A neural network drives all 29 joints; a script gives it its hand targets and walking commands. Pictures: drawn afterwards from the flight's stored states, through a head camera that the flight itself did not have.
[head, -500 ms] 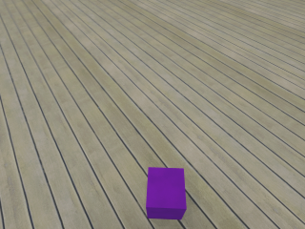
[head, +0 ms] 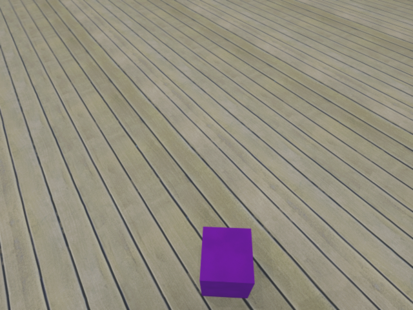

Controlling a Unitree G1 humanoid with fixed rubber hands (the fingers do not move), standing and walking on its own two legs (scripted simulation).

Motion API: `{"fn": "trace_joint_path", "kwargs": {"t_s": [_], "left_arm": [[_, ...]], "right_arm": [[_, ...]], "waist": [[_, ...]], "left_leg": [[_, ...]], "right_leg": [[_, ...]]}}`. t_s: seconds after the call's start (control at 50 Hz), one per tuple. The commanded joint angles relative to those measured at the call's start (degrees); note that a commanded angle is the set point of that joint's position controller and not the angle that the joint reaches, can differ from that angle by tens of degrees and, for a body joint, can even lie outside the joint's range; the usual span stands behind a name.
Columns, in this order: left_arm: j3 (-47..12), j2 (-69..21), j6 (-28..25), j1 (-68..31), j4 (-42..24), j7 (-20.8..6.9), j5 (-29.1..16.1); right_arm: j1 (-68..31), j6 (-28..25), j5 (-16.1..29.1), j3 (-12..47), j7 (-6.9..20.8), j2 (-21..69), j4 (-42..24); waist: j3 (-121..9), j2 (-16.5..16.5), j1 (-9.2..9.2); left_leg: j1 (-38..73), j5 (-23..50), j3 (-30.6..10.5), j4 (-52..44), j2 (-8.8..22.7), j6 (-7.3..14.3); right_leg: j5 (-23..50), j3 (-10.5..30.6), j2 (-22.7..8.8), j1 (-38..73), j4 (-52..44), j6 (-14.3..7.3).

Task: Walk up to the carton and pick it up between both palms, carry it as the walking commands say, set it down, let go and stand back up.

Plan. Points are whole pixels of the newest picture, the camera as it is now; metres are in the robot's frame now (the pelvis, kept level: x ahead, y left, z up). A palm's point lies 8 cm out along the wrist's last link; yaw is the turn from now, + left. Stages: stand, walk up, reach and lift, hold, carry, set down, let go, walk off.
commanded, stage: stand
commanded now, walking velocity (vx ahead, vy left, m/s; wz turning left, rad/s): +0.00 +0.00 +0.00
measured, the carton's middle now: (225, 263) +0.41 -0.05 -0.64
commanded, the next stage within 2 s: reach and lift in 0.58 s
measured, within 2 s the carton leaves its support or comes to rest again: neither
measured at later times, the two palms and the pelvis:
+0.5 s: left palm out of the picture +0.01 +0.24 -0.14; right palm out of the picture +0.02 -0.20 -0.15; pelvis +0.01 +0.02 +0.00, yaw +0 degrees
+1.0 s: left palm (132, 309) +0.17 +0.19 -0.15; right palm out of the picture +0.13 -0.21 -0.16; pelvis -0.01 +0.03 -0.03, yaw -6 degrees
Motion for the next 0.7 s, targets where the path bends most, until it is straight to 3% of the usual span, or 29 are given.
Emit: {"fn": "trace_joint_path", "kwargs": {"t_s": [0.0,0.3,0.56,0.58,0.6,0.62,0.66,0.68], "left_arm": [[0.71,5.31,-0.66,2.98,-1.08,0.04,0.03],[-0.03,3.39,-1.41,3.93,-0.85,0.06,0.05],[-0.42,2.57,-1.62,4.97,-0.78,0.24,0.17],[-4.72,6.83,-1.51,-42.71,-35.09,0.17,-7.60],[-1.67,9.40,3.63,-30.60,-26.94,1.32,-1.76],[-3.10,8.16,8.05,-26.29,-30.10,2.26,-2.96],[-5.02,6.45,15.90,-19.05,-26.67,3.53,-5.71],[-5.27,4.99,20.65,-15.24,-25.43,3.85,-7.32]], "right_arm": [[3.32,-0.52,0.08,-0.59,-0.03,-3.70,-0.66],[4.14,-1.26,0.30,-1.03,-0.20,-2.91,1.34],[4.21,-1.43,0.40,-1.37,-0.24,-2.27,2.20],[-40.88,-1.41,9.22,1.50,-0.05,-8.16,-31.59],[-30.65,3.00,4.45,-0.71,-0.28,-10.14,-25.72],[-21.60,6.86,5.48,0.62,-0.82,-11.12,-23.69],[-17.29,15.63,7.93,2.46,-0.40,-13.15,-18.82],[-14.63,20.60,8.22,2.74,0.27,-13.11,-17.39]], "waist": [[1.28,0.09,0.02],[0.42,0.31,0.46],[0.26,0.04,0.35],[-1.38,-0.58,2.45],[-4.49,0.90,-0.28],[-8.88,-0.93,-2.68],[-9.48,3.79,-1.26],[-8.18,3.63,-1.91]], "left_leg": [[-4.63,9.39,2.50,-3.99,1.28,2.16],[-4.88,12.94,1.23,-4.53,1.36,3.03],[-5.32,13.24,0.92,-3.72,1.17,3.64],[-13.81,-0.14,2.12,2.35,-1.86,5.54],[-15.81,-10.24,5.36,5.30,-2.95,4.33],[-14.45,-7.05,5.57,8.17,-3.09,4.86],[-25.12,-7.26,7.19,6.55,-3.07,5.98],[-28.28,-6.80,6.96,5.74,-3.00,6.14]], "right_leg": [[-3.55,8.08,-7.86,4.97,-9.66,-0.68],[0.91,6.82,-7.50,5.52,-5.89,0.77],[0.59,6.67,-7.90,4.05,-4.79,1.53],[-12.98,6.74,-4.76,-3.88,1.35,-0.54],[-25.29,9.98,-4.39,-17.34,2.17,-1.80],[-19.05,9.13,-3.04,-16.12,4.53,-2.38],[-8.11,7.91,1.43,-10.28,8.22,-1.32],[-6.08,8.14,2.21,-8.59,9.02,-0.92]]}}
